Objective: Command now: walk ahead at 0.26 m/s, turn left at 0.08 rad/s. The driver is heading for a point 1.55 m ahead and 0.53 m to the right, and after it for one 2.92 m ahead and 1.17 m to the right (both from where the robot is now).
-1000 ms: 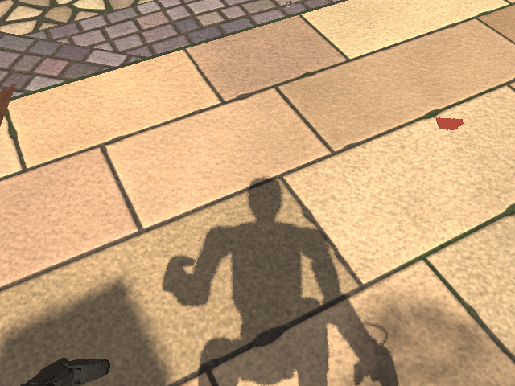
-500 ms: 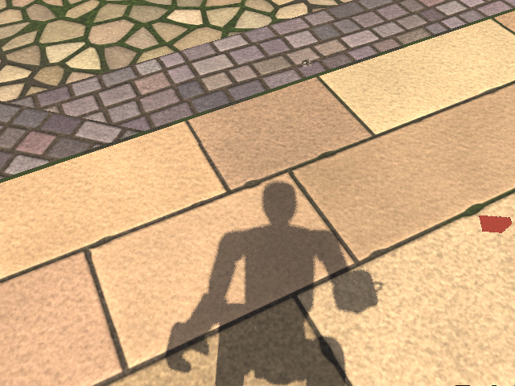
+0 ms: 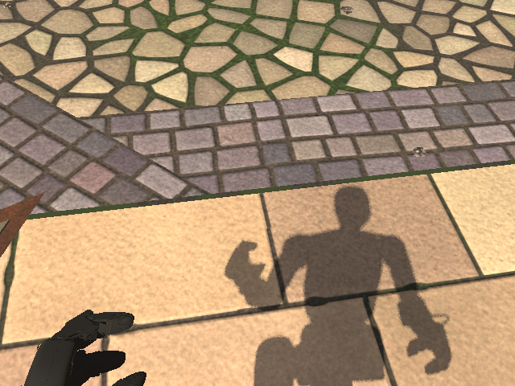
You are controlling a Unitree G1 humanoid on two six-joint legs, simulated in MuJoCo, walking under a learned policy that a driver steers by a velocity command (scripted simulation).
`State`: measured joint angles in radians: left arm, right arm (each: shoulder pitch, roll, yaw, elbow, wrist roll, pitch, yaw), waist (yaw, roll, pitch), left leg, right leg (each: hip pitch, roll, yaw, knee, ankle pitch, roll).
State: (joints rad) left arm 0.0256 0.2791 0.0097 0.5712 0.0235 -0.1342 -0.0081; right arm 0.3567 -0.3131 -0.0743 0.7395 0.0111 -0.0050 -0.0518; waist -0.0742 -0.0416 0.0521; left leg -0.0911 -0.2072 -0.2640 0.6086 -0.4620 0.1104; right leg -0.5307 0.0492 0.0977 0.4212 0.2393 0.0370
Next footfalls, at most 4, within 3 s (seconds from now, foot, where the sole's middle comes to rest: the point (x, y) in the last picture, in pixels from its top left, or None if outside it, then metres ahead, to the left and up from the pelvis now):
0.40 left None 0.23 0.08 -0.76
0.94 right None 0.27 -0.39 -0.76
1.40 left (381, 277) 0.74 -0.41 -0.76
1.84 right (407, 172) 1.13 -0.59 -0.76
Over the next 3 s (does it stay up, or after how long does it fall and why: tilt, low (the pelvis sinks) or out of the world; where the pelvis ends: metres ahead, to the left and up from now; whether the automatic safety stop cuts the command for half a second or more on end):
stays up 1.35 -0.54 0.03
